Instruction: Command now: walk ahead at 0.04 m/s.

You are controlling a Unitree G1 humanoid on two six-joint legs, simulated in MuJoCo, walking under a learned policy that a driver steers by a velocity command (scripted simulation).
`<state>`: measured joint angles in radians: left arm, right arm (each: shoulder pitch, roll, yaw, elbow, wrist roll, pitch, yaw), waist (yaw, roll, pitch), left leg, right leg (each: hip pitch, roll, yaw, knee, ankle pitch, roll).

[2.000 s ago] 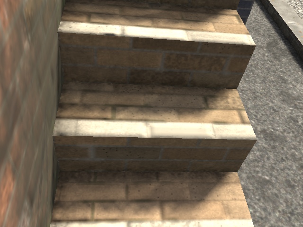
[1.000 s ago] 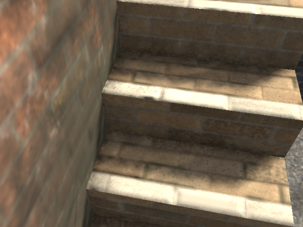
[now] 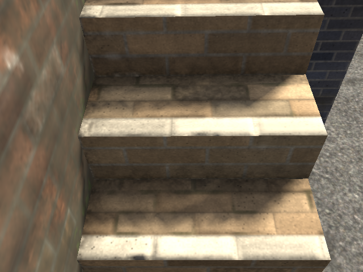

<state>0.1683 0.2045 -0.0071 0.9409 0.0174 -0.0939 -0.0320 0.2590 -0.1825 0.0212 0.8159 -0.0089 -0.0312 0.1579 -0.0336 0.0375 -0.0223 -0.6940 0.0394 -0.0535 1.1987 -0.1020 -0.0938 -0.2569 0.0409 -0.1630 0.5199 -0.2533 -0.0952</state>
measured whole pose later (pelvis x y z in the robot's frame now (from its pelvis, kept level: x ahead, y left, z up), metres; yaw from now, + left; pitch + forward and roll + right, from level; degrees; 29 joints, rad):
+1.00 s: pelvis -0.01 +0.02 -0.02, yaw +1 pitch +3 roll +0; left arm 0.30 0.19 -0.02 1.03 0.00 -0.06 -0.07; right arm 0.23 -0.15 0.00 0.90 -0.02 -0.06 0.13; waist -0.01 -0.02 -0.05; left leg -0.43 -0.01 -0.05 0.69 -0.32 -0.01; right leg -0.36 0.00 -0.13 0.68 -0.38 -0.05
